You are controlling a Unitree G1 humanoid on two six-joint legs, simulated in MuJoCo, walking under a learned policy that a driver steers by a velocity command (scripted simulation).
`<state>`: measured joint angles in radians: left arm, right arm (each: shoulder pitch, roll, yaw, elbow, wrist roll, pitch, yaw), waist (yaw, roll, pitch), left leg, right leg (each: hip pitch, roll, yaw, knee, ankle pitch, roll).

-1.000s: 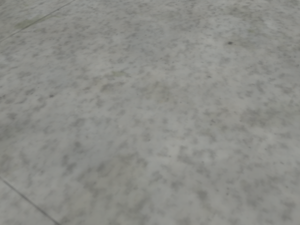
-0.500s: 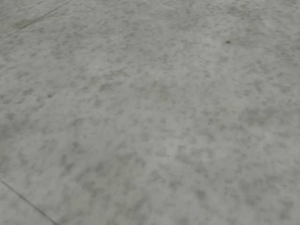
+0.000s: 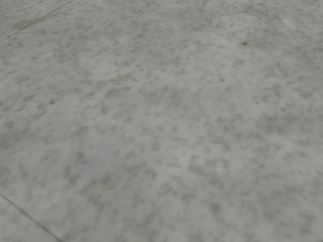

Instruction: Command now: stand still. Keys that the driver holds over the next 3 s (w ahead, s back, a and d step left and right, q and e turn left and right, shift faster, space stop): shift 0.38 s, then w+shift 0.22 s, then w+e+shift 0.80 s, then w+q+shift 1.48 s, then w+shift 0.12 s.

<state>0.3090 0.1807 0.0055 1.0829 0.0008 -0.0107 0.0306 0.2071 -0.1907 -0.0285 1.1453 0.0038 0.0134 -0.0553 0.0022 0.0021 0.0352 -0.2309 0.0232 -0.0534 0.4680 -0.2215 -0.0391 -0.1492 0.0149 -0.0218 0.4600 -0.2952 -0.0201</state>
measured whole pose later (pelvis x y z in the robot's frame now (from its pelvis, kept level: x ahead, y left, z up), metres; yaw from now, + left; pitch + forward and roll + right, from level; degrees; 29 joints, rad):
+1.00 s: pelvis +0.23 +0.07 -0.01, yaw -14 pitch +2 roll +1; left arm 0.08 0.23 0.06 0.82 0.02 -0.01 -0.07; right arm 0.51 -0.16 -0.03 1.07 -0.04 -0.13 -0.01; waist -0.05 -0.03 -0.02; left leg 0.14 -0.01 0.30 0.20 -0.38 -0.01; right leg -0.82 -0.07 -0.08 1.12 -0.02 -0.12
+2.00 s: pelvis +1.03 -0.37 -0.01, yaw -22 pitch +3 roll +0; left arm -0.09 0.23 -0.05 0.57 0.04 -0.10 -0.03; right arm 0.55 -0.27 -0.08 0.88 0.01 -0.08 0.02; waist -0.16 0.00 0.01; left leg 0.07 -0.10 -0.26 0.34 -0.42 0.09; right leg -0.57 -0.04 0.06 0.50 -0.04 0.00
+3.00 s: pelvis +1.90 -0.46 -0.01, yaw +32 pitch +1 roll -1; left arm 0.23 0.30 0.04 0.69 0.05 -0.07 0.01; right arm 0.26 -0.38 -0.06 0.73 -0.03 -0.04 0.03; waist -0.01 0.05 0.02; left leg -0.40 -0.07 -0.07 1.28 -0.32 0.11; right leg -0.34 -0.02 -0.04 0.56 -0.25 0.02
